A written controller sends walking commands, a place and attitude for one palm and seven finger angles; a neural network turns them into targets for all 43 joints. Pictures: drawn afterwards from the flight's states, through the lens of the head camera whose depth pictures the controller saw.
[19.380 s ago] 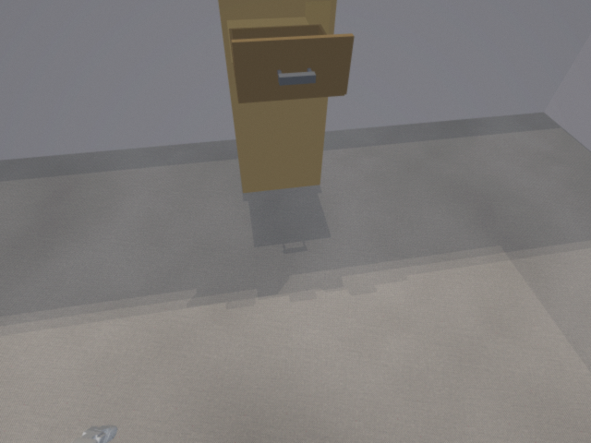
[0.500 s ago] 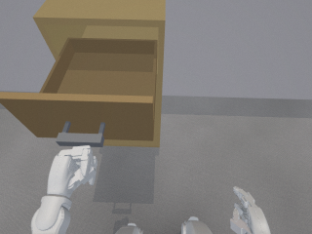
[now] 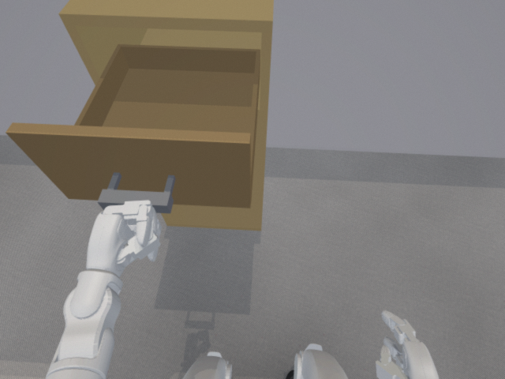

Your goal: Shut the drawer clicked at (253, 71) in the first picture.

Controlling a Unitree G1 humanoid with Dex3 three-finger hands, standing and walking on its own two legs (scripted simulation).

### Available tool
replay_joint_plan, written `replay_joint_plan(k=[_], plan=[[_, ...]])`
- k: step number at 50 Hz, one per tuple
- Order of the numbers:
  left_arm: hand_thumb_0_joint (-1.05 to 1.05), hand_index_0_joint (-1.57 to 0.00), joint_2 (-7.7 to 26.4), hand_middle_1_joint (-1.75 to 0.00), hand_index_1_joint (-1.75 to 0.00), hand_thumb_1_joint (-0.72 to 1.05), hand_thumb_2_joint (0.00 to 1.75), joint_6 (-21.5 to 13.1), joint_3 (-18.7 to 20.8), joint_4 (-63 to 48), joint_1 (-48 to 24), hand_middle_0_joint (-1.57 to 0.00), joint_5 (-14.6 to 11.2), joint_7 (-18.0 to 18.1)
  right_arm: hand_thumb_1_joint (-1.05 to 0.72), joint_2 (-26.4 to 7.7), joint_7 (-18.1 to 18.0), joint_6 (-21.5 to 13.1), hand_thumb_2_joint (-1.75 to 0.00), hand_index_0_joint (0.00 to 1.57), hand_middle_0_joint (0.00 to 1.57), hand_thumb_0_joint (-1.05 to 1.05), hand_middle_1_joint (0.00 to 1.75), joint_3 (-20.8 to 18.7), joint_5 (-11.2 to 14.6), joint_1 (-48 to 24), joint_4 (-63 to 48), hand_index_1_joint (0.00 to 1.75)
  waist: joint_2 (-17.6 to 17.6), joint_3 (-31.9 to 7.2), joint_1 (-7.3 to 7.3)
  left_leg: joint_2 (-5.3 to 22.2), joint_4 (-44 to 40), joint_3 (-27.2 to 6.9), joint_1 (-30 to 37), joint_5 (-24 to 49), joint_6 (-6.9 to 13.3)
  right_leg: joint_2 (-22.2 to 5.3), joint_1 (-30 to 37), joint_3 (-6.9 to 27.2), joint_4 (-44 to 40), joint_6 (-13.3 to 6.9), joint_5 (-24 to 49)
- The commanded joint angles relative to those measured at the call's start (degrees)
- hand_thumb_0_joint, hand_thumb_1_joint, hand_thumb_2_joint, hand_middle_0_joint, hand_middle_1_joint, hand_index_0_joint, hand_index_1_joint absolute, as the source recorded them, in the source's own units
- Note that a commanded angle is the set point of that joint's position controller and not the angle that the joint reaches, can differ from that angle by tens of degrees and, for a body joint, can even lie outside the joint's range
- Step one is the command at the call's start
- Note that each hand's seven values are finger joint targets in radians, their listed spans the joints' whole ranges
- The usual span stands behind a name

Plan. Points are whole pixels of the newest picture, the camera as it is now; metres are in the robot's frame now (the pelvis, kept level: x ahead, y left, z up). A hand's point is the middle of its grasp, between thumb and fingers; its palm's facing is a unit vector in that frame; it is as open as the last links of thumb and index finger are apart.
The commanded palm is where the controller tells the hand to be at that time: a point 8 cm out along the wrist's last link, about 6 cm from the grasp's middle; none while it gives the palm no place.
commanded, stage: push the drawer shut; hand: left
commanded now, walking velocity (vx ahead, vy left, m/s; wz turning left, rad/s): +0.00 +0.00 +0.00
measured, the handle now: (140, 190) +0.39 +0.20 +0.05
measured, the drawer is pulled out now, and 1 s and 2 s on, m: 0.28 0.15 0.03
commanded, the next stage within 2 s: none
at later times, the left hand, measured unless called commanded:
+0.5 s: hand (164, 195) +0.38 +0.16 +0.05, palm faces -0.04 -1.00 -0.04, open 3.0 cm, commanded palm +0.37 +0.22 +0.06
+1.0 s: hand (169, 168) +0.44 +0.17 +0.05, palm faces -0.03 -1.00 -0.03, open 3.0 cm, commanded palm +0.43 +0.22 +0.06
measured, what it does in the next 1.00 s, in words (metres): stands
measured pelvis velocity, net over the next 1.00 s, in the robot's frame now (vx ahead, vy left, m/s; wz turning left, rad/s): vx -0.01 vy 0.01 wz -0.03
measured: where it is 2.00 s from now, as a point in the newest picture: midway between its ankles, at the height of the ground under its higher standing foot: outside the picture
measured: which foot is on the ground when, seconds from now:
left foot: down 0.00-1.00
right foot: down 0.00-1.00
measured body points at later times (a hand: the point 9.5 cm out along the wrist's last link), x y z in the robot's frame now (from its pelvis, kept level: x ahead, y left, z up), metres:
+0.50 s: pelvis -0.01 +0.01 +0.00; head +0.08 +0.01 +0.44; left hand +0.38 +0.22 +0.05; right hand +0.10 -0.25 -0.11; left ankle -0.01 +0.11 -0.67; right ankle +0.05 -0.12 -0.67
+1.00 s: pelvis -0.01 +0.01 +0.00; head +0.10 +0.01 +0.44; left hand +0.43 +0.22 +0.06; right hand +0.07 -0.25 -0.12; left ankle -0.01 +0.11 -0.67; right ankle +0.05 -0.12 -0.67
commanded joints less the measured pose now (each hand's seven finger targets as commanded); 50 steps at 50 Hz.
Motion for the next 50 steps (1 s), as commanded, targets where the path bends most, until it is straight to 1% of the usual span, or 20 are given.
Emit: replay_joint_plan(k=[1,5,6,8,11,14,17,19,21,23,25,27,29,31,34,37,41,45,49,50], plan=[[0.0,-1.4,9.1,-1.6,-1.6,0.9,0.9,-2.7,3.3,-8.9,-26.2,-1.4,-0.7,1.3,-0.9,-7.7,-1.3,-2.9,-0.9,0.2,0.2,0.0,0.3,-2.7,0.2,-0.1,-6.3,0.3,-1.5,-16.0,-4.25,-0.9,-10.8,-0.7,1.2,7.6,0.5,1.7,14.6,5.0,-8.8,0.1,0.9],[0.0,-1.4,10.1,-1.6,-1.6,0.9,0.9,-2.5,4.8,-4.6,-28.8,-1.4,-1.0,0.9,-0.9,-7.5,-1.3,-2.6,-0.9,0.2,0.2,0.0,0.3,-2.5,0.2,0.2,-6.1,0.3,-0.4,-17.6,-3.35,-1.1,-11.5,-0.3,1.8,8.4,0.4,1.7,16.6,5.4,-9.4,0.0,1.8],[0.0,-1.4,10.5,-1.6,-1.6,0.9,0.9,-2.6,5.1,-3.1,-29.8,-1.4,-0.8,1.0,-0.9,-7.8,-1.3,-2.3,-0.9,0.2,0.2,0.0,0.3,-2.5,0.2,0.6,-5.8,0.3,-1.7,-17.4,-3.74,-1.0,-11.6,-0.5,1.3,8.0,0.5,1.8,16.2,5.2,-9.4,0.1,1.2],[0.0,-1.4,8.9,-1.6,-1.6,0.9,0.9,-2.8,3.7,-1.4,-32.9,-1.4,-0.9,0.9,-0.9,-7.6,-1.1,-2.1,-0.9,0.2,0.2,0.0,0.3,-2.4,0.2,0.7,-5.6,0.3,-0.6,-16.9,-3.96,-1.1,-11.9,-0.4,1.4,7.4,0.4,1.8,15.5,5.2,-9.5,0.1,0.9],[0.0,-1.4,10.8,-1.6,-1.6,0.9,0.9,-3.4,5.3,1.2,-35.3,-1.4,-0.5,1.2,-0.9,-8.0,-1.0,-1.8,-0.9,0.2,0.2,0.0,0.3,-2.6,0.1,1.6,-5.3,0.3,-1.1,-18.0,-3.92,-0.9,-12.1,-0.6,1.9,8.4,0.4,1.9,15.9,5.1,-9.3,0.0,2.0],[0.0,-1.4,10.4,-1.6,-1.6,0.9,0.9,-4.0,5.0,3.8,-38.0,-1.4,-0.2,1.2,-0.9,-8.0,-0.7,-1.3,-0.9,0.2,0.2,0.0,0.3,-2.5,0.0,2.1,-5.0,0.3,0.4,-17.8,-4.14,-1.0,-12.3,-0.3,2.0,8.2,0.2,1.8,15.2,5.2,-9.4,-0.1,2.2],[0.0,-1.4,10.9,-1.6,-1.6,0.9,0.9,-4.5,6.0,6.5,-39.4,-1.4,0.1,1.3,-0.9,-8.2,-0.5,-0.7,-0.9,0.2,0.2,0.0,0.3,-2.8,-0.3,3.3,-4.7,0.3,-1.1,-18.8,-4.07,-0.9,-12.3,-0.4,2.3,10.1,0.3,2.0,16.1,5.0,-9.1,-0.1,4.2],[0.0,-1.4,10.8,-1.6,-1.6,0.9,0.9,-5.0,5.8,7.2,-40.8,-1.4,0.4,1.3,-0.9,-8.2,-0.3,-0.2,-0.9,0.2,0.2,0.0,0.3,-2.9,-0.3,3.5,-4.6,0.3,0.2,-19.2,-4.1,-0.8,-12.5,-0.3,2.9,10.0,0.2,2.0,15.5,5.0,-9.1,-0.2,4.2],[0.0,-1.4,12.1,-1.6,-1.6,0.9,0.9,-5.3,6.8,8.7,-42.4,-1.4,0.6,1.6,-0.9,-8.5,-0.3,0.2,-0.9,0.2,0.2,0.0,0.3,-3.0,-0.5,4.4,-4.1,0.3,-1.4,-19.7,-4.4,-0.7,-12.3,-0.5,2.6,11.2,0.3,2.2,16.1,4.8,-8.6,-0.2,5.6],[0.0,-1.4,12.0,-1.6,-1.6,0.9,0.9,-5.7,6.9,9.4,-43.4,-1.4,0.7,1.4,-0.9,-8.3,-0.2,0.6,-0.9,0.2,0.2,0.0,0.3,-3.1,-0.5,4.8,-3.8,0.3,0.3,-20.5,-4.23,-0.7,-12.5,-0.4,3.5,12.4,0.1,2.1,16.1,4.7,-8.5,-0.3,6.9],[0.0,-1.4,11.6,-1.6,-1.6,0.9,0.9,-6.0,6.6,10.3,-45.6,-1.4,0.7,1.5,-0.9,-8.4,-0.1,1.1,-0.9,0.2,0.2,0.0,0.3,-3.2,-0.5,5.2,-3.5,0.3,-0.4,-20.2,-4.94,-0.6,-12.4,-0.2,3.4,12.5,0.2,2.1,15.7,4.8,-8.7,-0.2,7.2],[0.0,-1.4,13.8,-1.6,-1.6,0.9,0.9,-6.5,8.7,11.1,-45.9,-1.4,1.1,1.6,-0.9,-8.5,-0.1,1.5,-0.9,0.2,0.2,0.0,0.3,-3.3,-0.7,6.0,-3.2,0.3,0.0,-21.9,-4.36,-0.5,-12.3,-0.4,4.1,14.6,0.1,2.3,16.9,4.9,-8.1,-0.3,9.3],[0.0,-1.4,13.0,-1.6,-1.6,0.9,0.9,-6.8,8.1,12.2,-47.0,-1.4,0.9,1.4,-0.9,-8.4,0.0,1.9,-0.9,0.2,0.2,0.0,0.3,-3.2,-0.7,6.0,-3.0,0.3,0.5,-21.3,-4.57,-0.5,-12.5,-0.2,3.9,14.0,-0.1,2.2,16.6,4.8,-8.4,-0.3,8.9],[0.0,-1.4,14.9,-1.6,-1.6,0.9,0.9,-7.1,9.4,14.2,-48.6,-1.4,1.1,1.4,-0.9,-8.6,-0.1,2.3,-0.9,0.2,0.2,0.0,0.3,-3.2,-0.7,6.4,-2.7,0.3,-1.4,-20.6,-5.15,-0.4,-12.2,-0.2,2.9,13.3,0.3,2.4,16.4,5.0,-8.6,-0.2,8.3],[0.0,-1.4,13.6,-1.6,-1.6,0.9,0.9,-7.7,8.2,15.5,-51.9,-1.4,1.4,1.1,-0.9,-8.4,0.0,2.7,-0.9,0.2,0.2,0.0,0.3,-3.1,-0.7,6.6,-2.4,0.3,2.1,-20.5,-5.38,-0.4,-12.5,-0.2,4.2,13.5,-0.1,2.4,15.0,4.8,-8.3,-0.4,8.3],[0.0,-1.4,14.0,-1.6,-1.6,0.9,0.9,-8.0,9.0,17.4,-52.5,-1.4,1.6,1.2,-0.9,-8.6,0.2,3.2,-0.9,0.2,0.2,0.0,0.3,-3.4,-1.0,7.6,-2.1,0.3,1.2,-22.7,-5.39,-0.4,-11.9,-0.4,5.2,15.9,-0.1,2.6,15.2,4.6,-7.8,-0.4,10.3],[0.0,-1.4,16.7,-1.6,-1.6,0.9,0.9,-8.7,10.4,21.8,-58.1,-1.4,1.8,0.9,-0.9,-8.9,-0.1,3.9,-0.9,0.2,0.2,0.0,0.3,-3.0,-0.9,7.8,-1.3,0.3,-0.2,-19.8,-6.54,-0.4,-11.7,-0.4,2.3,12.2,0.3,2.7,13.8,4.9,-8.2,-0.3,7.4],[0.0,-1.4,15.7,-1.6,-1.6,0.9,0.9,-9.3,9.8,23.7,-61.0,-1.4,2.0,0.4,-0.9,-9.0,0.2,4.3,-0.9,0.2,0.2,0.0,0.3,-3.2,-1.2,8.6,-1.0,0.3,2.6,-23.4,-6.63,-0.3,-11.2,-0.8,5.5,14.8,-0.1,2.7,12.3,4.5,-7.4,-0.5,8.9],[0.0,-1.4,17.3,-1.6,-1.6,0.9,0.9,-9.5,10.2,27.1,-67.3,-1.4,2.6,0.4,-0.9,-9.3,0.2,5.0,-0.9,0.2,0.2,0.0,0.3,-3.1,-1.4,9.6,-0.2,0.3,0.6,-23.0,-8.12,-0.3,-10.3,-1.0,3.1,13.5,0.2,2.9,11.8,4.8,-7.1,-0.2,8.4],[0.0,-1.4,18.1,-1.6,-1.6,0.9,0.9,-9.6,11.1,28.4,-66.6,-1.4,2.9,0.6,-0.9,-9.4,0.3,5.1,-0.9,0.2,0.2,0.0,0.3,-3.2,-1.4,9.9,-0.2,0.3,1.1,-23.3,-7.68,-0.3,-10.4,-1.1,3.4,13.6,0.2,3.0,11.5,4.7,-7.1,-0.3,8.2]])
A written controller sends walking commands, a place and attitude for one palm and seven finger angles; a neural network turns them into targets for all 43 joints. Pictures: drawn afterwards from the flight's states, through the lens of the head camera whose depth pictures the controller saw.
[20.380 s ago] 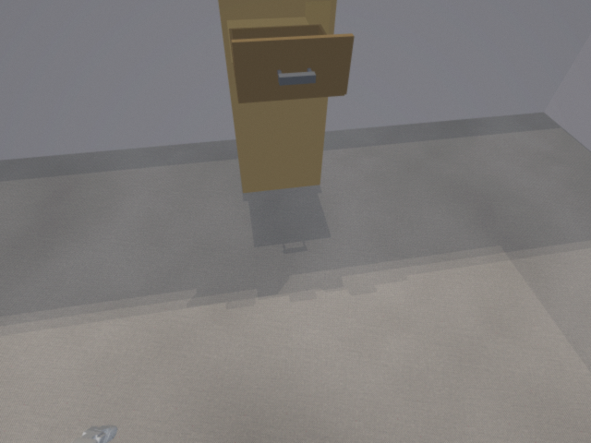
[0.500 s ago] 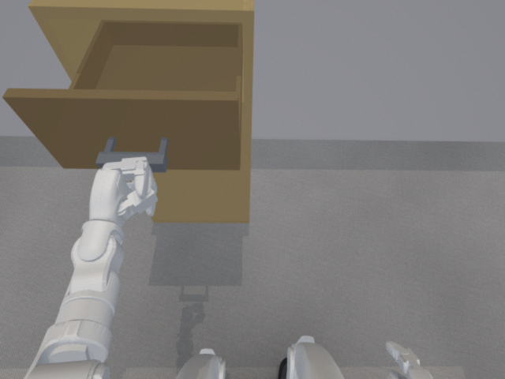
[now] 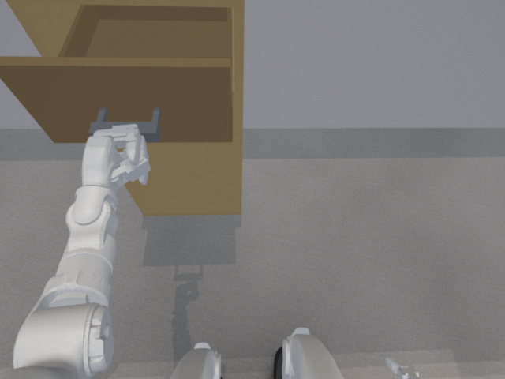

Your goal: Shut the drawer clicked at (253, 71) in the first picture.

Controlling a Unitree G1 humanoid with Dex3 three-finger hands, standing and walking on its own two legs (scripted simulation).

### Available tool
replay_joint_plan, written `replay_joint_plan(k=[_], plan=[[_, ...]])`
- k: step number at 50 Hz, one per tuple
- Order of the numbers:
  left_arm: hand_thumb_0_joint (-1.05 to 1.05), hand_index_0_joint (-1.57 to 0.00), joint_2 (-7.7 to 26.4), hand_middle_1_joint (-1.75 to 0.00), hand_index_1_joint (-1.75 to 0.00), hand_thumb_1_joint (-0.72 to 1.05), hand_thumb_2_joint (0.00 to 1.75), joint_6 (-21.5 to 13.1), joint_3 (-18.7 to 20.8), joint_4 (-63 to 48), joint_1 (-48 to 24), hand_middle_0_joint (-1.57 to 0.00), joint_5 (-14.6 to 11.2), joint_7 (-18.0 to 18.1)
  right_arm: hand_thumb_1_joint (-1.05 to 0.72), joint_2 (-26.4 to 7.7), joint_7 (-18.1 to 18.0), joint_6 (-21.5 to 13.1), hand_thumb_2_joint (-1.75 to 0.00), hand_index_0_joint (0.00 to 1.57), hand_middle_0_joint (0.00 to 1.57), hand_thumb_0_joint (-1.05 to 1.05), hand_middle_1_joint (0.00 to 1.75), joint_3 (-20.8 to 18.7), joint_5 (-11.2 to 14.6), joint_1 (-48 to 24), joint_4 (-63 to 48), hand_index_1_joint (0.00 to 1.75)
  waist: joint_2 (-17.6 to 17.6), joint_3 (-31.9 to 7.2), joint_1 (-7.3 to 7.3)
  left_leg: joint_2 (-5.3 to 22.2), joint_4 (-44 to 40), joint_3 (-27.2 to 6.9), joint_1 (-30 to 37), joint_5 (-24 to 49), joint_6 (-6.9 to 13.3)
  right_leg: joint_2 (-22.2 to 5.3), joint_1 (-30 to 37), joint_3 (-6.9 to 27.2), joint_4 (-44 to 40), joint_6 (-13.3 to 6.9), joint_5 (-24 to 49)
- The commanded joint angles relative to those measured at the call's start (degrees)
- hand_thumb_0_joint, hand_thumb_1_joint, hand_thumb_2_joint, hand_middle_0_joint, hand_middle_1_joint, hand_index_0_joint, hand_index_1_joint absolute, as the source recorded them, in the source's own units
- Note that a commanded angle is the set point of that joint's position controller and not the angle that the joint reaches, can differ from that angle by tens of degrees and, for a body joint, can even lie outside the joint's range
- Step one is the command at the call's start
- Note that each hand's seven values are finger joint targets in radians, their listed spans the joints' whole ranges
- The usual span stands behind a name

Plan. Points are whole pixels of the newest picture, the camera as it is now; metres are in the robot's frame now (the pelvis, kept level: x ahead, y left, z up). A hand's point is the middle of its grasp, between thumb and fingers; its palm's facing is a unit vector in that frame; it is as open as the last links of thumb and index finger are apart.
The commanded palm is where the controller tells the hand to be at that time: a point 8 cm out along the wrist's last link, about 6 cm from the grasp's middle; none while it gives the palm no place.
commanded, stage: push the drawer shut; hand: left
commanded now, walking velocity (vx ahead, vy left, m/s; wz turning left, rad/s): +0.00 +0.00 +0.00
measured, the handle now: (128, 122) +0.52 +0.21 +0.06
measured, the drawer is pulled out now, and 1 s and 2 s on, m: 0.15 0.03 0.00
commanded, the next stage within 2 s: pull the fist back off the drawer in 1.44 s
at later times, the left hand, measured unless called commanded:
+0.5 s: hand (153, 128) +0.51 +0.16 +0.05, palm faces +0.00 -1.00 -0.03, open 3.1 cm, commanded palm +0.50 +0.21 +0.06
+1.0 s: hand (154, 102) +0.56 +0.17 +0.06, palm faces +0.00 -1.00 -0.02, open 3.2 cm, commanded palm +0.56 +0.20 +0.06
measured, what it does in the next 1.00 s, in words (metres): stands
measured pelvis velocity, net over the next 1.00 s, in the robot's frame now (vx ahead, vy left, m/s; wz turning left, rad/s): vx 0.00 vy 0.00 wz -0.03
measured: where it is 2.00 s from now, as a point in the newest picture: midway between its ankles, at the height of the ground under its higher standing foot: outside the picture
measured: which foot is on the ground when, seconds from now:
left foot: down 0.00-1.00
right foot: down 0.00-1.00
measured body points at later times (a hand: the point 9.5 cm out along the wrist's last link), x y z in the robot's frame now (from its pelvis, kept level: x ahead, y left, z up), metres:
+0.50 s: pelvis +0.00 +0.00 -0.01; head +0.13 +0.01 +0.42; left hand +0.50 +0.22 +0.06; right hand +0.01 -0.27 -0.12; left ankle +0.00 +0.10 -0.67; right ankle +0.06 -0.12 -0.67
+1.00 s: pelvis +0.00 +0.00 -0.01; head +0.17 +0.02 +0.40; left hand +0.56 +0.22 +0.06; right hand -0.02 -0.26 -0.12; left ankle +0.00 +0.10 -0.67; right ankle +0.06 -0.12 -0.67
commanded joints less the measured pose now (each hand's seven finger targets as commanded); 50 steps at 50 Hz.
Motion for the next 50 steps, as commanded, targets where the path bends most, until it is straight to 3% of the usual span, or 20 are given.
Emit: replay_joint_plan(k=[1,4,6,8,11,14,18,20,23,24,26,34,35,36,38,42,43,46,48,50], plan=[[0.0,-1.4,12.4,-1.6,-1.6,0.9,0.9,-4.0,2.6,-10.2,-31.9,-1.4,-0.5,1.3,-0.9,-9.3,-0.7,-1.2,-0.9,0.2,0.2,0.0,0.3,-3.3,-0.4,6.4,-4.0,0.3,2.5,-23.8,-3.65,-0.6,-9.7,-2.9,7.6,12.3,-0.6,2.5,15.0,2.8,-5.4,-1.1,5.4],[0.0,-1.4,12.6,-1.6,-1.6,0.9,0.9,-4.1,2.3,-8.9,-35.7,-1.4,0.0,1.4,-0.9,-9.4,-0.5,-0.8,-0.9,0.2,0.2,0.0,0.3,-3.3,-0.6,7.1,-3.6,0.3,3.6,-24.7,-4.53,-0.5,-9.1,-2.9,7.7,12.4,-0.5,2.6,14.2,3.0,-5.3,-1.0,5.6],[0.0,-1.4,15.0,-1.6,-1.6,0.9,0.9,-4.4,3.9,-8.4,-35.8,-1.4,0.2,1.4,-0.9,-9.7,-0.4,-0.4,-0.9,0.2,0.2,0.0,0.3,-3.3,-0.9,7.9,-3.8,0.3,3.7,-26.4,-4.04,-0.6,-8.8,-3.2,7.7,13.8,-0.6,2.7,15.0,3.1,-4.7,-1.1,6.6],[0.0,-1.4,13.4,-1.6,-1.6,0.9,0.9,-4.1,2.5,-6.5,-37.5,-1.4,0.6,1.3,-0.9,-9.6,-0.2,-0.1,-0.9,0.2,0.2,0.0,0.3,-3.2,-0.9,8.2,-3.5,0.3,4.0,-25.6,-5.09,-0.4,-8.6,-3.2,7.6,13.3,-0.5,2.8,13.5,3.0,-4.9,-0.9,6.0],[0.0,-1.4,16.6,-1.6,-1.6,0.9,0.9,-3.9,5.0,-4.8,-38.3,-1.4,1.0,1.5,-0.9,-10.0,-0.1,0.4,-0.9,0.2,0.2,0.0,0.3,-3.2,-1.2,9.5,-3.6,0.3,2.7,-26.3,-5.16,-0.5,-8.2,-3.3,6.2,13.2,-0.2,3.0,14.3,3.2,-4.8,-0.9,6.4],[0.0,-1.4,17.3,-1.6,-1.6,0.9,0.9,-3.6,4.7,-3.2,-41.1,-1.4,1.7,1.3,-0.9,-10.1,0.0,1.0,-0.9,0.2,0.2,0.0,0.3,-3.0,-1.2,10.0,-3.3,0.3,3.7,-24.8,-5.88,-0.4,-8.2,-3.3,5.0,12.1,-0.1,3.0,13.5,3.3,-5.0,-1.0,5.4],[0.0,-1.4,18.8,-1.6,-1.6,0.9,0.9,-3.8,5.9,-3.7,-42.5,-1.4,2.0,1.3,-0.9,-10.3,0.3,1.5,-0.9,0.2,0.2,0.0,0.3,-3.2,-1.8,11.5,-3.5,0.3,5.3,-29.3,-5.94,-0.4,-7.3,-3.5,7.2,14.9,-0.1,3.2,13.6,3.4,-4.5,-0.9,7.3],[0.0,-1.4,19.5,-1.6,-1.6,0.9,0.9,-3.4,6.2,-2.1,-43.2,-1.4,2.1,1.2,-0.9,-10.4,0.3,1.8,-0.9,0.2,0.2,0.0,0.3,-3.0,-1.8,11.9,-3.4,0.3,3.5,-27.2,-6.4,-0.3,-7.4,-3.3,4.6,13.1,0.1,3.3,14.3,3.5,-4.9,-0.8,6.4],[0.0,-1.4,20.4,-1.6,-1.6,0.9,0.9,-2.8,6.2,-0.4,-45.6,-1.4,2.6,1.2,-0.9,-10.6,0.2,2.2,-0.9,0.2,0.2,0.0,0.3,-2.8,-1.8,12.5,-3.1,0.3,4.9,-26.3,-7.47,-0.2,-7.0,-3.3,4.3,12.3,0.2,3.4,12.4,3.6,-5.1,-0.8,5.6],[0.0,-1.4,21.7,-1.6,-1.6,0.9,0.9,-2.5,7.0,0.5,-45.8,-1.4,2.7,1.3,-0.9,-10.7,0.2,2.3,-0.9,0.2,0.2,0.0,0.3,-2.7,-1.8,12.8,-3.1,0.3,4.3,-25.4,-7.49,-0.2,-7.0,-3.1,2.8,11.5,0.4,3.4,13.0,3.8,-5.4,-0.7,5.1],[0.0,-1.4,24.2,-1.6,-1.6,0.9,0.9,-2.6,8.5,-1.1,-47.9,-1.4,3.0,1.2,-0.9,-10.9,0.2,2.3,-0.9,0.2,0.2,0.0,0.3,-2.7,-2.1,13.4,-3.2,0.3,5.7,-28.1,-7.32,-0.2,-6.5,-3.2,3.6,12.8,0.4,3.5,13.8,3.9,-4.8,-0.9,6.3],[0.0,-1.4,24.2,-1.6,-1.6,0.9,0.9,-2.0,8.1,0.1,-51.0,-1.4,3.7,1.4,-0.9,-11.0,0.6,3.2,-0.9,0.2,0.2,0.0,0.3,-2.5,-2.7,15.2,-2.9,0.3,8.9,-30.6,-8.73,0.2,-5.3,-3.8,6.3,17.5,0.2,3.7,11.7,3.4,-4.3,-0.8,9.1],[0.0,-1.4,25.7,-1.6,-1.6,0.9,0.9,-1.7,9.3,1.4,-50.0,-1.4,3.9,1.5,-0.9,-11.1,0.6,3.4,-0.9,0.2,0.2,0.0,0.3,-2.5,-2.7,15.4,-2.9,0.3,8.2,-30.3,-8.42,0.2,-5.2,-3.6,5.4,17.3,0.2,3.7,12.3,3.5,-4.4,-0.8,9.1],[0.0,-1.4,26.2,-1.6,-1.6,0.9,0.9,-1.5,9.3,2.4,-50.5,-1.4,4.2,1.6,-0.9,-11.3,0.5,3.6,-0.9,0.2,0.2,0.0,0.3,-2.4,-2.8,15.7,-2.8,0.3,6.2,-29.6,-9.23,0.4,-5.2,-4.0,4.9,17.2,0.4,3.9,12.0,3.3,-4.4,-0.7,9.1],[0.0,-1.4,27.0,-1.6,-1.6,0.9,0.9,-1.1,9.0,2.6,-53.6,-1.4,4.6,1.6,-0.9,-11.3,0.5,3.8,-0.9,0.2,0.2,0.0,0.3,-2.1,-2.7,15.7,-2.7,0.3,7.7,-28.1,-9.82,0.4,-5.0,-3.7,3.1,15.8,0.5,3.8,11.5,3.6,-4.5,-0.7,8.2],[0.0,-1.4,27.8,-1.6,-1.6,0.9,0.9,-1.0,9.3,2.7,-55.1,-1.4,5.0,1.5,-0.9,-11.4,0.7,4.1,-0.9,0.2,0.2,0.0,0.3,-2.1,-3.1,16.7,-2.7,0.3,10.5,-30.5,-10.11,0.6,-4.5,-4.3,6.0,18.8,0.2,4.0,10.1,3.2,-4.0,-0.9,9.6],[0.0,-1.4,28.8,-1.6,-1.6,0.9,0.9,-1.0,10.0,2.7,-55.3,-1.4,5.2,1.5,-0.9,-11.6,0.7,4.3,-0.9,0.2,0.2,0.0,0.3,-2.0,-3.2,17.1,-2.7,0.3,9.9,-31.6,-10.06,0.7,-4.3,-4.6,6.3,19.8,0.1,4.0,10.6,3.0,-3.8,-0.9,10.2],[0.0,-1.4,28.3,-1.6,-1.6,0.9,0.9,-0.2,9.1,5.2,-56.4,-1.4,5.5,1.5,-0.9,-11.6,0.8,4.7,-0.9,0.2,0.2,0.0,0.3,-1.7,-3.3,17.3,-2.8,0.3,9.6,-28.8,-11.29,0.7,-4.2,-4.6,4.5,18.2,0.3,4.2,9.0,2.9,-4.1,-0.9,9.0],[0.0,-1.4,31.2,-1.6,-1.6,0.9,0.9,-0.2,10.8,4.7,-58.0,-1.4,6.0,1.6,-0.9,-12.0,0.7,4.9,-0.9,0.2,0.2,0.0,0.3,-1.7,-3.4,18.0,-2.7,0.3,9.9,-30.7,-11.11,0.9,-3.9,-5.1,5.1,19.4,0.2,4.2,8.9,2.6,-3.5,-0.9,9.4],[0.0,-1.4,28.5,-1.6,-1.6,0.9,0.9,0.2,8.3,5.1,-59.6,-1.4,6.2,1.7,-0.9,-11.8,0.9,5.0,-0.9,0.2,0.2,0.0,0.3,-1.7,-3.6,18.1,-2.4,0.3,11.8,-30.4,-12.07,1.0,-3.7,-5.4,6.6,20.0,0.0,4.2,6.8,2.4,-3.6,-0.9,9.1]])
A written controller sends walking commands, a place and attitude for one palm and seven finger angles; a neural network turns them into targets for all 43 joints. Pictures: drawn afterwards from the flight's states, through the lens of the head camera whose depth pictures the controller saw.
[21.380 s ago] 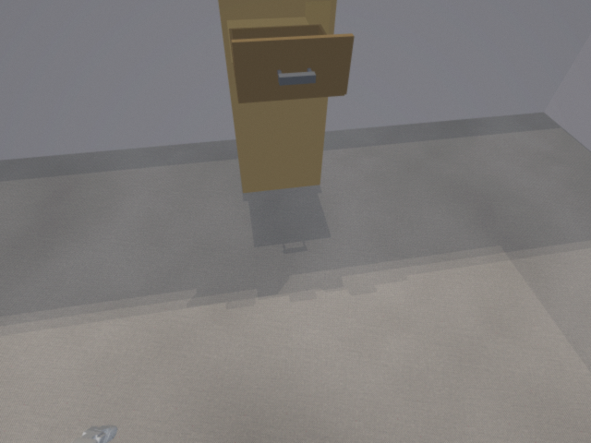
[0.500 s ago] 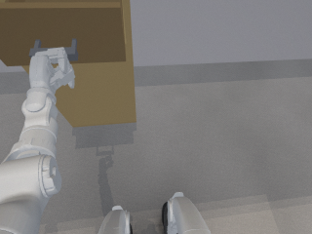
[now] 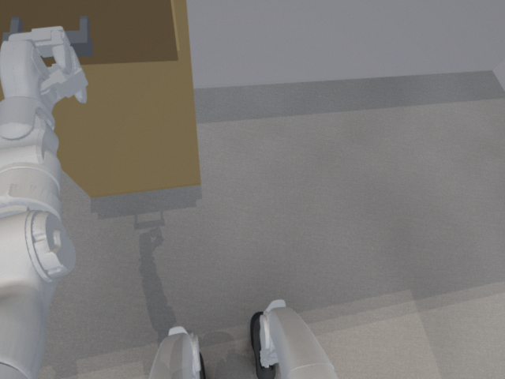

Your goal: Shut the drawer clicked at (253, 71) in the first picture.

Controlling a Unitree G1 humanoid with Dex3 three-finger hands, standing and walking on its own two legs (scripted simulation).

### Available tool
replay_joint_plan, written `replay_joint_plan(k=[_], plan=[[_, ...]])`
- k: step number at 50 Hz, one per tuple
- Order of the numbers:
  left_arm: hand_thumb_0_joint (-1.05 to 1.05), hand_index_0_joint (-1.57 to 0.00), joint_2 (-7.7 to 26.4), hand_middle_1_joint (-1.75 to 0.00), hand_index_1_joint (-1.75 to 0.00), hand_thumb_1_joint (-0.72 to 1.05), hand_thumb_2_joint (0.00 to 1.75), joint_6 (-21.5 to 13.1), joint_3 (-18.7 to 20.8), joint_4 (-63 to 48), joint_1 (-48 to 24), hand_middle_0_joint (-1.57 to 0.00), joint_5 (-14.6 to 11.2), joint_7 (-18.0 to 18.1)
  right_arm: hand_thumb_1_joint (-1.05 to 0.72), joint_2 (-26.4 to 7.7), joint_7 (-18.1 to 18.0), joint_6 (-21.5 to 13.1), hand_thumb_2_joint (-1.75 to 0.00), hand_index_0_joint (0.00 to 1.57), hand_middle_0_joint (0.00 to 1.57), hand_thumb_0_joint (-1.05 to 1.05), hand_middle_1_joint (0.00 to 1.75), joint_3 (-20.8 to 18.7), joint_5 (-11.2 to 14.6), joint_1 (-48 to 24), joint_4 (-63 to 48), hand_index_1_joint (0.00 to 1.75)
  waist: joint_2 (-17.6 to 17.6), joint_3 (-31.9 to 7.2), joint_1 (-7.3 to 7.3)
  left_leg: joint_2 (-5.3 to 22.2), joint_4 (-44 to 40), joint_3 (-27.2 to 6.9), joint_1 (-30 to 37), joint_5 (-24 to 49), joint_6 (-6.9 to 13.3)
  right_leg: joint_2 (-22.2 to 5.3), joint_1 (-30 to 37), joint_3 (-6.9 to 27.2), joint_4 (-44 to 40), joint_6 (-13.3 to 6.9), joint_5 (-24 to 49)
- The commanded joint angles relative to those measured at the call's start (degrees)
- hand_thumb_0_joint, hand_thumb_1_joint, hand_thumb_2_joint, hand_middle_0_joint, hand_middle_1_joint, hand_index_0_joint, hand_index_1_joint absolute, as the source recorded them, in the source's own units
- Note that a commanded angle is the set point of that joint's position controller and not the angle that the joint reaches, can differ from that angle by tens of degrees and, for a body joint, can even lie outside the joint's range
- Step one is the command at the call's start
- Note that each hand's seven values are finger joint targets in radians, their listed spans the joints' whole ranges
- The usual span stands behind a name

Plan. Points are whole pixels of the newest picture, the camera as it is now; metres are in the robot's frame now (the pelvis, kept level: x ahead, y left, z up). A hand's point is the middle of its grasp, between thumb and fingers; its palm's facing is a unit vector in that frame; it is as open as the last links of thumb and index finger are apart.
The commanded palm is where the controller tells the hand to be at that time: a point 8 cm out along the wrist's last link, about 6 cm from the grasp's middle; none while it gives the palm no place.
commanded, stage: push the drawer shut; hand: left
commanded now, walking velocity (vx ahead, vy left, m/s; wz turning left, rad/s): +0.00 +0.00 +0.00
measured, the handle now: (50, 34) +0.63 +0.22 +0.07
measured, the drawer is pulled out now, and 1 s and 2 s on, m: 0.03 0.00 0.00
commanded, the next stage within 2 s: pull the fist back off the drawer in 0.44 s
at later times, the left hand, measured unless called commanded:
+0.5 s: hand (75, 54) +0.59 +0.19 +0.07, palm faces +0.04 -1.00 -0.04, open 3.1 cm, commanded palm +0.62 +0.20 +0.07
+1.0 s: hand (82, 56) +0.58 +0.18 +0.07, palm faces +0.05 -1.00 -0.03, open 3.3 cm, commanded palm +0.56 +0.20 +0.07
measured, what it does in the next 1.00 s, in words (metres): stands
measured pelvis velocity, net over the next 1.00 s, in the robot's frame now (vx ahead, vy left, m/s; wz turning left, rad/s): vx -0.01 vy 0.00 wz -0.01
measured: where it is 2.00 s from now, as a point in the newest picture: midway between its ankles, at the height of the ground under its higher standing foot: outside the picture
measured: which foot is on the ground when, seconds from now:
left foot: down 0.00-1.00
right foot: down 0.00-1.00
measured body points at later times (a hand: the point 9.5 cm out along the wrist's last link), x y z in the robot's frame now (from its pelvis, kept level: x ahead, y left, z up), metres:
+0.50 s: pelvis +0.00 +0.00 -0.01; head +0.18 +0.04 +0.40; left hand +0.58 +0.24 +0.08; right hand -0.05 -0.25 -0.10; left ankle -0.01 +0.10 -0.65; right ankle +0.06 -0.13 -0.65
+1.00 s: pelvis -0.01 +0.00 -0.01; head +0.18 +0.03 +0.40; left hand +0.57 +0.23 +0.08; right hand -0.07 -0.25 -0.10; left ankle -0.01 +0.10 -0.65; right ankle +0.06 -0.13 -0.65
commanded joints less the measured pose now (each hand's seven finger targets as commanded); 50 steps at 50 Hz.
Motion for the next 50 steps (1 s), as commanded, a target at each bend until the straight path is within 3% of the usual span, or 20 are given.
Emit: replay_joint_plan(k=[1,2,4,7,9,12,16,19,21,23,27,33,36,39,42,43,44,45,50], plan=[[0.0,-1.4,13.7,-1.6,-1.6,0.9,0.9,-3.8,0.3,-15.1,-35.3,-1.4,-0.9,1.4,-0.9,-11.0,-0.7,-0.3,-0.9,0.2,0.2,0.0,0.3,-3.9,-0.7,13.0,-1.0,0.3,12.7,-31.7,-3.62,-0.7,-8.1,-4.6,19.5,22.8,-0.4,2.5,15.7,3.1,-4.5,-1.2,9.0],[0.0,-1.4,16.1,-1.6,-1.6,0.9,0.9,-3.7,1.9,-14.7,-34.8,-1.4,-0.4,1.5,-0.9,-11.3,-0.6,-0.1,-0.9,0.2,0.2,0.0,0.3,-3.9,-0.8,13.5,-0.8,0.3,11.6,-33.5,-3.13,-0.5,-8.0,-5.1,20.1,24.0,-0.7,2.5,16.1,2.9,-4.2,-1.2,9.4],[0.0,-1.4,13.8,-1.6,-1.6,0.9,0.9,-3.2,-0.4,-13.7,-37.0,-1.4,-0.1,1.7,-0.9,-11.1,-0.5,0.1,-0.9,0.2,0.2,0.0,0.3,-3.7,-0.9,13.6,-0.5,0.3,12.1,-31.4,-4.42,-0.4,-7.7,-5.2,19.3,23.0,-0.6,2.6,14.2,2.8,-4.3,-1.0,8.5],[0.0,-1.4,15.7,-1.6,-1.6,0.9,0.9,-2.2,0.3,-10.7,-37.7,-1.4,0.8,2.2,-0.9,-11.5,-0.5,0.4,-0.9,0.2,0.2,0.0,0.3,-3.4,-0.9,14.4,-0.5,0.3,10.8,-29.8,-5.23,-0.5,-7.6,-5.2,17.0,21.6,-0.3,2.7,13.6,2.7,-4.4,-1.0,7.6],[0.0,-1.4,16.2,-1.6,-1.6,0.9,0.9,-2.4,-0.1,-13.3,-41.1,-1.4,1.3,2.4,-0.9,-11.4,-0.4,0.5,-0.9,0.2,0.2,0.0,0.3,-3.4,-1.3,14.9,-0.4,0.3,13.9,-32.4,-5.32,-0.5,-7.2,-5.6,18.7,22.5,-0.5,2.6,13.2,2.7,-4.0,-1.1,8.0],[0.0,-1.4,15.5,-1.6,-1.6,0.9,0.9,-2.3,-0.2,-12.5,-41.2,-1.4,1.8,2.7,-0.9,-11.5,-0.1,0.8,-0.9,0.2,0.2,0.0,0.3,-3.6,-1.6,16.0,0.0,0.3,14.7,-34.4,-5.72,-0.1,-6.7,-6.6,22.3,27.1,-1.3,2.8,11.5,2.1,-3.5,-1.3,9.9],[0.0,-1.4,15.1,-1.6,-1.6,0.9,0.9,-1.4,-1.2,-11.1,-44.3,-1.4,2.1,3.2,-0.9,-11.5,0.0,1.2,-0.9,0.2,0.2,0.0,0.3,-3.3,-1.7,16.5,0.5,0.3,14.3,-31.0,-7.41,0.0,-6.4,-6.7,20.0,24.7,-0.8,3.0,9.4,2.0,-3.9,-1.2,8.5],[0.0,-1.4,15.7,-1.6,-1.6,0.9,0.9,-0.4,-2.1,-9.3,-46.5,-1.4,2.7,3.9,-0.9,-11.6,-0.3,1.0,-0.9,0.2,0.2,0.0,0.3,-2.8,-1.5,16.5,0.6,0.3,13.2,-28.6,-8.48,-0.3,-6.7,-6.1,15.8,18.8,-0.1,2.9,9.0,2.2,-4.3,-0.9,5.2],[0.0,-1.4,15.4,-1.6,-1.6,0.9,0.9,-0.6,-3.0,-10.7,-48.8,-1.4,2.9,4.1,-0.9,-11.7,-0.4,0.4,-0.9,0.2,0.2,0.0,0.3,-2.8,-1.7,16.7,0.7,0.3,16.2,-29.7,-8.97,-0.4,-6.8,-6.5,17.7,18.9,-0.3,2.9,7.5,2.1,-4.1,-1.2,5.0],[0.0,-1.4,15.8,-1.6,-1.6,0.9,0.9,-0.4,-3.5,-10.4,-49.8,-1.4,2.8,4.0,-0.9,-11.8,-0.6,0.0,-0.9,0.2,0.2,0.0,0.3,-2.6,-1.6,16.7,1.0,0.3,15.7,-30.3,-9.52,-0.3,-6.6,-6.8,17.5,18.0,-0.3,2.9,7.0,2.0,-4.1,-1.1,4.4],[0.0,-1.4,14.2,-1.6,-1.6,0.9,0.9,0.0,-5.2,-11.0,-51.5,-1.4,2.3,3.8,-0.9,-12.1,-0.8,-1.0,-0.9,0.2,0.2,0.0,0.3,-2.3,-1.6,16.6,1.5,0.3,18.8,-31.5,-10.24,-0.1,-6.8,-7.2,19.5,17.5,-0.6,2.9,4.9,1.7,-4.0,-1.2,3.9],[0.0,-1.4,15.9,-1.6,-1.6,0.9,0.9,1.5,-4.0,-8.5,-49.8,-1.4,2.6,3.6,-0.9,-12.1,-0.7,-1.5,-0.9,0.2,0.2,0.0,0.3,-1.9,-1.5,16.5,0.9,0.3,16.4,-29.8,-9.58,-0.5,-6.6,-6.6,14.9,14.1,0.0,2.8,6.9,1.9,-4.2,-1.2,2.4],[0.0,-1.4,16.1,-1.6,-1.6,0.9,0.9,1.4,-3.6,-10.2,-50.2,-1.4,2.9,3.8,-0.9,-12.1,-0.4,-1.7,-0.9,0.2,0.2,0.0,0.3,-2.0,-1.8,16.8,0.4,0.3,18.4,-31.8,-9.11,-0.6,-6.7,-6.9,16.4,14.3,-0.1,2.8,7.0,1.8,-3.7,-1.3,2.5],[0.0,-1.4,16.0,-1.6,-1.6,0.9,0.9,1.8,-3.1,-9.5,-48.5,-1.4,2.8,3.7,-0.9,-12.1,0.0,-1.6,-0.9,0.2,0.2,0.0,0.3,-2.0,-1.7,16.8,0.2,0.3,15.8,-31.3,-8.7,-0.6,-6.4,-6.5,14.8,14.0,0.2,2.8,8.4,2.0,-4.1,-1.1,2.6],[0.0,-1.4,16.3,-1.6,-1.6,0.9,0.9,1.8,-2.5,-10.3,-47.0,-1.4,2.8,3.4,-0.9,-12.0,0.3,-1.4,-0.9,0.2,0.2,0.0,0.3,-2.0,-1.7,16.8,-0.2,0.3,16.2,-31.7,-7.79,-0.6,-6.7,-6.3,14.8,14.4,0.1,2.7,9.5,2.1,-4.0,-1.2,2.9],[0.0,-1.4,17.9,-1.6,-1.6,0.9,0.9,1.5,-0.9,-10.9,-45.6,-1.4,2.8,3.4,-0.9,-12.0,0.3,-1.2,-0.9,0.2,0.2,0.0,0.3,-2.2,-1.7,16.9,-0.4,0.3,16.0,-33.0,-6.72,-0.6,-6.7,-6.2,15.3,15.3,0.1,2.8,10.8,2.1,-4.0,-1.3,3.4],[0.0,-1.4,16.3,-1.6,-1.6,0.9,0.9,1.4,-2.0,-12.2,-44.7,-1.4,2.6,3.1,-0.9,-11.8,0.6,-1.1,-0.9,0.2,0.2,0.0,0.3,-2.4,-1.6,16.9,-0.6,0.3,16.5,-34.0,-6.68,-0.5,-6.9,-6.0,16.7,16.6,0.0,2.8,11.2,2.2,-4.2,-1.3,4.3],[0.0,-1.4,15.8,-1.6,-1.6,0.9,0.9,1.4,-1.5,-12.2,-42.3,-1.4,2.3,3.0,-0.9,-11.6,0.8,-1.0,-0.9,0.2,0.2,0.0,0.3,-2.5,-1.6,16.7,-0.9,0.3,16.3,-33.9,-5.69,-0.6,-7.0,-5.7,16.5,16.6,0.0,2.8,12.0,2.3,-4.4,-1.4,4.3],[0.0,-1.4,15.1,-1.6,-1.6,0.9,0.9,0.7,-0.2,-14.9,-35.2,-1.4,1.0,2.6,-0.9,-11.5,1.1,0.0,-0.9,0.2,0.2,0.0,0.3,-3.0,-1.1,16.0,-1.8,0.3,13.2,-32.5,-3.56,-0.3,-8.8,-5.0,17.4,18.1,0.0,2.9,15.4,2.3,-5.2,-1.3,5.6]])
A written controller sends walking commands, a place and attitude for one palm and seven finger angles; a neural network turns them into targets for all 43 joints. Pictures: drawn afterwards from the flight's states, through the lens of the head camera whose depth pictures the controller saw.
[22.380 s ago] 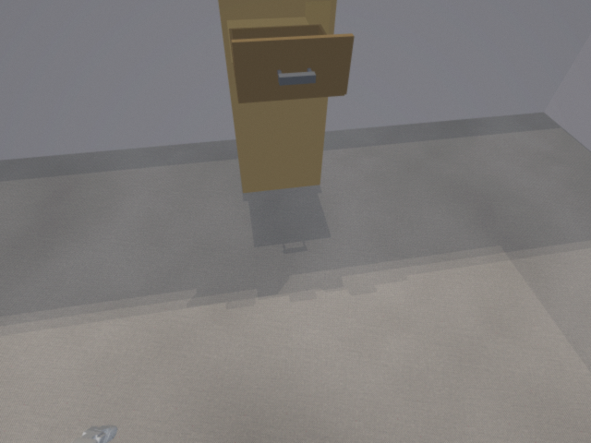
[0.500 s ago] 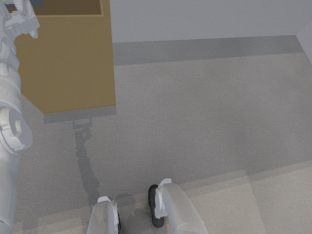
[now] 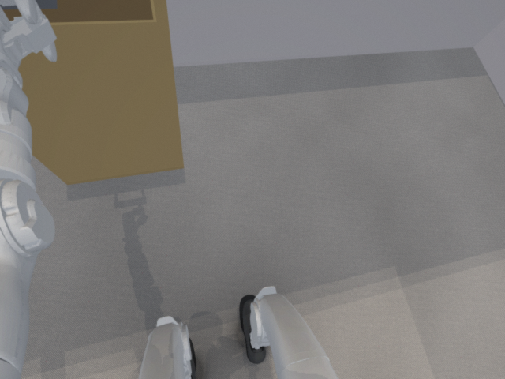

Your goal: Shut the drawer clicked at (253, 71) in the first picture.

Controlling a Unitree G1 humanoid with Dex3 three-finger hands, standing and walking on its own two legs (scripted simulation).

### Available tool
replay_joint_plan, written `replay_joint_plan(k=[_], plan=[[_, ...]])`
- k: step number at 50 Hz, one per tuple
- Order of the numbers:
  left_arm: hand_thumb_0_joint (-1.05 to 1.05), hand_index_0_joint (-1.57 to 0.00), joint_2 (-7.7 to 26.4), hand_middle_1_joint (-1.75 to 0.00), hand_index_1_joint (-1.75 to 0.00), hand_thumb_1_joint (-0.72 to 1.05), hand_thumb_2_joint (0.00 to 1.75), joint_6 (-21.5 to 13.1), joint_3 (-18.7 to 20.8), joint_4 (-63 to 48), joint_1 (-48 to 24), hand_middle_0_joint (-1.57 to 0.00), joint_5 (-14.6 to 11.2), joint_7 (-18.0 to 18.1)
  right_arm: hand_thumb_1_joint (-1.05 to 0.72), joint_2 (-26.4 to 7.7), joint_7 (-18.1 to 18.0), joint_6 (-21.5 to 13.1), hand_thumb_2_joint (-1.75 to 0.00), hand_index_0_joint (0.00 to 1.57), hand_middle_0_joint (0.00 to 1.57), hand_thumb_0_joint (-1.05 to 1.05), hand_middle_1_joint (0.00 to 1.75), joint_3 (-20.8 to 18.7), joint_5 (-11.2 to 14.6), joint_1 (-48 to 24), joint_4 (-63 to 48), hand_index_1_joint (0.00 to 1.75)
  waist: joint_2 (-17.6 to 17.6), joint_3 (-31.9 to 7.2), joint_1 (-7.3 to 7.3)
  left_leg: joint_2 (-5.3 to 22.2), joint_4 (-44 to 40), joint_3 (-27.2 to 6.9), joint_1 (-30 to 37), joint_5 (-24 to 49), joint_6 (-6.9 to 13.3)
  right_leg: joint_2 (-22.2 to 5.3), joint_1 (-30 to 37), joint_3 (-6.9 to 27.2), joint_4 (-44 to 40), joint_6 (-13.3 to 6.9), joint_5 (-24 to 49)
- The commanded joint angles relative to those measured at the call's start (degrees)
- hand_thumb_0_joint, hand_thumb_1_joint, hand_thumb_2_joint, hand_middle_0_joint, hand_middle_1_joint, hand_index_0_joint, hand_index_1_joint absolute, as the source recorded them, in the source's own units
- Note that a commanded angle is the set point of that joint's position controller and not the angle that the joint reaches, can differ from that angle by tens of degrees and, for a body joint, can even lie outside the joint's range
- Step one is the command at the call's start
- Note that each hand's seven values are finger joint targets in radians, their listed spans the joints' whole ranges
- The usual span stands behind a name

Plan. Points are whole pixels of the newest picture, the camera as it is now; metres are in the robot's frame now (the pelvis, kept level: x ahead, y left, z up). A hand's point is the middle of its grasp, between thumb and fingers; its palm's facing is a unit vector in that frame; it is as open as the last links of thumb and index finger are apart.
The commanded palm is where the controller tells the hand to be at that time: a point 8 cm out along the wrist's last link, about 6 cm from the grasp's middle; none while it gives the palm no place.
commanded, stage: pull the fist back off the drawer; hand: left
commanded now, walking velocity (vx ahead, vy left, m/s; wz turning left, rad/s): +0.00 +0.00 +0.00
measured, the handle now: out of the picture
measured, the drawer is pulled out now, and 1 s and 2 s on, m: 0.00 0.00 0.00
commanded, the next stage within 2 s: draw the hand back to the body in 0.24 s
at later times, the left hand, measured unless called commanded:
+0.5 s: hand (32, 45) +0.55 +0.18 +0.10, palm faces +0.04 -1.00 -0.03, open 3.3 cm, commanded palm +0.49 +0.23 +0.11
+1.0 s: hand out of the picture +0.38 +0.21 +0.18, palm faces +0.18 -0.96 -0.21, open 3.2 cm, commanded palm +0.34 +0.26 +0.19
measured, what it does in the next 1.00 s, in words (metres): rises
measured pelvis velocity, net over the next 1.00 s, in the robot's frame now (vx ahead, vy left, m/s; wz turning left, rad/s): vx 0.06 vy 0.00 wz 0.02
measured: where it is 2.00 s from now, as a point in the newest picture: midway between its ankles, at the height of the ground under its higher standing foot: (221, 361)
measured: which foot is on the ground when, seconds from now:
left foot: down 0.00-1.00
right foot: down 0.00-1.00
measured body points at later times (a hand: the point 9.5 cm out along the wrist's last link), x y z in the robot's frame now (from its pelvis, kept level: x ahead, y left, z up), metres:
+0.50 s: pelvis +0.06 +0.00 +0.04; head +0.20 +0.01 +0.47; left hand +0.54 +0.24 +0.10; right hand +0.06 -0.26 -0.08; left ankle +0.00 +0.10 -0.64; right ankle +0.08 -0.13 -0.64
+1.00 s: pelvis +0.06 +0.00 +0.08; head +0.08 +0.00 +0.53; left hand +0.37 +0.27 +0.19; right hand +0.24 -0.23 -0.01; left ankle +0.00 +0.10 -0.64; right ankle +0.08 -0.13 -0.64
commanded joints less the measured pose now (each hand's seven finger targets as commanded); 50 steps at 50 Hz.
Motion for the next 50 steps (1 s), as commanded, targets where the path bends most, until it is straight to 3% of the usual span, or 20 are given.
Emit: replay_joint_plan(k=[1,7,9,11,13,17,19,21,22,25,29,30,36,39,42,43,44,45,48,50], plan=[[0.0,-1.4,9.0,-1.6,-1.6,0.9,0.9,-5.1,1.2,-17.1,-24.0,-1.4,-1.6,-0.2,-0.9,-11.8,-0.6,0.3,-0.9,0.2,0.2,0.0,0.3,-4.8,0.1,12.8,-1.6,0.3,13.5,-34.6,0.46,-0.6,-11.5,-4.1,25.7,19.4,-0.3,2.6,20.6,3.1,-5.6,-1.4,5.1],[0.0,-1.4,6.3,-1.6,-1.6,0.9,0.9,-5.8,3.3,-19.3,-9.5,-1.4,-3.4,0.5,-0.9,-10.9,-0.2,1.9,-0.9,0.2,0.2,0.0,0.3,-5.8,0.7,12.1,-3.4,0.3,7.2,-33.3,4.09,-0.8,-13.1,-1.5,24.9,24.9,-0.3,2.8,29.1,3.7,-6.5,-1.2,12.8],[0.0,-1.4,7.6,-1.6,-1.6,0.9,0.9,-6.4,4.2,-19.7,-9.2,-1.4,-3.4,1.0,-0.9,-10.7,-0.4,2.3,-0.9,0.2,0.2,0.0,0.3,-6.0,1.0,11.6,-3.6,0.3,4.4,-30.5,3.92,-0.9,-13.4,-0.6,22.0,23.4,0.1,2.7,31.3,4.3,-7.0,-0.9,13.8],[0.0,-1.4,6.9,-1.6,-1.6,0.9,0.9,-7.9,4.0,-21.2,-10.9,-1.4,-3.4,1.4,-0.9,-10.4,-0.6,2.3,-0.9,0.2,0.2,0.0,0.3,-6.2,1.0,11.1,-3.5,0.3,5.0,-29.0,3.75,-1.1,-13.5,-0.4,22.3,23.2,0.2,2.7,31.0,4.6,-7.0,-1.0,14.0],[0.0,-1.4,7.7,-1.6,-1.6,0.9,0.9,-9.5,5.3,-22.5,-9.4,-1.4,-3.5,1.4,-0.9,-10.3,-0.7,2.3,-0.9,0.2,0.2,0.0,0.3,-6.6,1.0,11.2,-3.5,0.3,5.5,-32.4,4.66,-1.2,-13.1,-0.1,24.4,26.8,-0.1,2.6,33.0,5.0,-6.4,-1.0,17.5],[0.0,-1.4,2.8,-1.6,-1.6,0.9,0.9,-11.0,1.8,-23.0,-6.5,-1.4,-4.0,-0.2,-0.9,-9.8,-0.7,2.8,-0.9,0.2,0.2,0.0,0.3,-7.2,1.2,10.8,-2.7,0.3,8.1,-33.0,4.66,-0.6,-12.7,-1.0,30.5,35.4,-1.1,2.5,30.4,4.3,-5.6,-1.2,20.7],[0.0,-1.4,3.4,-1.6,-1.6,0.9,0.9,-10.1,3.5,-26.0,1.1,-1.4,-5.6,-1.4,-0.9,-10.0,-0.6,3.5,-0.9,0.2,0.2,0.0,0.3,-7.6,1.7,10.4,-4.2,0.3,7.2,-36.2,7.41,-0.5,-14.0,-0.6,33.4,40.0,-1.3,2.7,35.0,4.3,-6.6,-1.1,23.7],[0.0,-1.4,1.5,-1.6,-1.6,0.9,0.9,-8.9,2.4,-33.9,6.9,-1.4,-7.6,-2.6,-0.9,-9.5,-0.5,3.7,-0.9,0.2,0.2,0.0,0.3,-8.0,2.5,9.1,-6.0,0.3,9.4,-39.9,9.13,-0.4,-15.5,-0.3,37.6,45.9,-1.5,2.7,39.2,4.4,-7.6,-1.3,28.0],[0.0,-1.4,-0.2,-1.6,-1.6,0.9,0.9,-8.0,1.5,-36.9,10.5,-1.4,-8.6,-3.0,-0.9,-9.0,-0.5,3.8,-0.9,0.2,0.2,0.0,0.3,-8.2,3.0,8.6,-6.6,0.3,8.0,-40.4,9.93,-0.2,-16.5,-0.5,38.8,48.8,-1.6,2.6,41.2,4.3,-8.3,-1.3,30.0],[0.0,-1.4,-3.7,-1.6,-1.6,0.9,0.9,-5.2,-0.2,-43.3,17.2,-1.4,-11.2,-2.9,-0.9,-8.4,-0.7,3.2,-0.9,0.2,0.2,0.0,0.3,-8.5,4.2,6.2,-7.4,0.3,2.8,-34.5,10.21,-0.2,-19.4,0.7,36.6,44.5,-0.6,2.6,45.4,4.2,-11.3,-0.8,30.9],[0.0,-1.4,-5.2,-1.6,-1.6,0.9,0.9,-4.1,-0.8,-50.1,25.1,-1.4,-12.3,-1.4,-0.9,-7.9,-1.3,1.6,-0.9,0.2,0.2,0.0,0.3,-8.3,4.7,3.3,-7.7,0.3,3.3,-29.3,11.49,-0.7,-22.6,1.6,37.7,41.7,-0.6,2.3,48.3,4.2,-13.6,-0.9,30.1],[0.0,-1.4,-7.2,-1.6,-1.6,0.9,0.9,-3.8,-2.5,-50.3,26.3,-1.4,-12.4,-1.5,-0.9,-7.7,-1.5,1.2,-0.9,0.2,0.2,0.0,0.3,-8.1,4.9,2.4,-7.7,0.3,1.7,-26.0,11.0,-0.7,-23.7,1.6,37.4,40.2,-0.6,2.3,48.3,3.9,-14.2,-0.8,29.3],[0.0,-1.4,-10.8,-1.6,-1.6,0.9,0.9,-2.1,-6.3,-59.9,32.2,-1.4,-13.7,-3.3,-0.9,-7.0,-2.4,-1.4,-0.9,0.2,0.2,0.0,0.3,-7.8,5.6,-2.2,-8.5,0.3,6.3,-23.4,12.2,-0.6,-26.3,0.9,45.1,45.1,-1.6,1.7,49.6,3.3,-16.4,-1.1,28.9],[0.0,-1.4,-11.4,-1.6,-1.6,0.9,0.9,0.0,-5.7,-62.2,39.0,-1.4,-15.2,-4.0,-0.9,-6.9,-2.8,-2.8,-0.9,0.2,0.2,0.0,0.3,-7.5,5.9,-4.8,-9.3,0.3,1.1,-20.9,13.17,-0.7,-28.3,0.8,45.2,42.7,-1.5,1.6,52.4,2.7,-18.0,-0.9,28.8],[0.0,-1.4,-10.7,-1.6,-1.6,0.9,0.9,2.0,-4.8,-65.5,41.9,-1.4,-15.7,-4.5,-0.9,-6.6,-3.3,-4.0,-0.9,0.2,0.2,0.0,0.3,-6.8,6.3,-7.9,-10.4,0.3,1.3,-18.0,14.3,-1.2,-30.5,0.8,45.0,38.4,-1.5,1.3,54.3,2.5,-19.1,-1.2,26.5],[0.0,-1.4,-5.8,-1.6,-1.6,0.9,0.9,3.7,-7.5,-72.1,42.0,-1.4,-8.2,1.7,-0.9,-6.2,-4.0,-3.7,-0.9,0.2,0.2,0.0,0.3,-7.6,6.1,-12.4,-11.8,0.3,1.8,-18.9,16.85,-2.0,-32.7,1.0,47.5,38.4,-1.1,-0.4,56.8,4.4,-21.6,-1.6,23.3],[0.0,-1.4,-9.9,-1.6,-1.6,0.9,0.9,5.4,-8.9,-74.3,45.3,-1.4,-7.8,4.9,-0.9,-5.3,-4.3,-4.1,-0.9,0.2,0.2,0.0,0.3,-7.3,5.8,-12.9,-12.3,0.3,1.4,-16.7,15.92,-1.8,-34.2,1.3,48.6,36.1,-1.2,-0.4,56.6,3.9,-23.1,-1.5,21.9],[0.0,-1.4,-12.2,-1.6,-1.6,0.9,0.9,7.0,-10.3,-74.3,50.2,-1.4,-7.1,7.1,-0.9,-5.1,-4.6,-4.3,-0.9,0.2,0.2,0.0,0.3,-7.0,5.9,-13.9,-12.1,0.3,1.1,-13.7,16.46,-1.5,-35.7,1.2,48.7,34.9,-1.3,-0.4,57.1,3.6,-24.2,-1.5,20.3],[0.0,-1.4,-11.9,-1.6,-1.6,0.9,0.9,9.4,-10.1,-78.2,53.1,-1.4,-6.2,10.7,-0.9,-5.0,-5.6,-4.5,-0.9,0.2,0.2,0.0,0.3,-6.1,5.8,-16.1,-11.8,0.3,-2.6,-10.1,16.81,-1.5,-39.5,1.2,49.7,29.8,-0.9,-0.3,60.4,3.5,-27.2,-1.5,18.0],[0.0,-1.4,-11.6,-1.6,-1.6,0.9,0.9,10.2,-9.6,-81.0,53.6,-1.4,-5.6,12.1,-0.9,-4.7,-6.2,-4.9,-0.9,0.2,0.2,0.0,0.3,-5.6,5.6,-17.3,-11.4,0.3,-1.5,-8.7,16.99,-1.6,-41.7,1.3,51.4,28.2,-0.9,-0.4,62.1,3.6,-29.0,-1.6,17.1]])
